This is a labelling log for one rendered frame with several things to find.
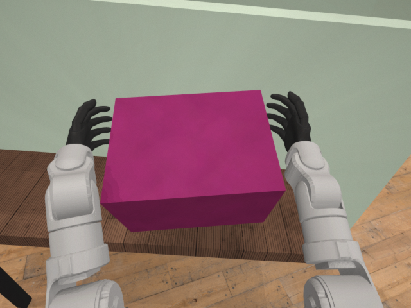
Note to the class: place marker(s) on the left robot upper arm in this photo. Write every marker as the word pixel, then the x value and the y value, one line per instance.
pixel 99 294

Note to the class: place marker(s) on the right robot hand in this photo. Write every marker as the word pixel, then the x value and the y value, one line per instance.
pixel 296 125

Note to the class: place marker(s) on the left robot hand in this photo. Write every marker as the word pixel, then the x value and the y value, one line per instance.
pixel 81 133

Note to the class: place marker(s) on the carton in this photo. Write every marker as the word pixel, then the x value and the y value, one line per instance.
pixel 191 160

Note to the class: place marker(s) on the right robot upper arm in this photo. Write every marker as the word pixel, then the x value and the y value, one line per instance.
pixel 339 291

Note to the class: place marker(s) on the table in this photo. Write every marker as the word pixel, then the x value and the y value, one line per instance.
pixel 24 180

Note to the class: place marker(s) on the robot right forearm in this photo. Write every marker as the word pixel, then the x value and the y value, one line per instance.
pixel 328 242

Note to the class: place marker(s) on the robot left forearm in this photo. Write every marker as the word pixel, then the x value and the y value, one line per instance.
pixel 73 216

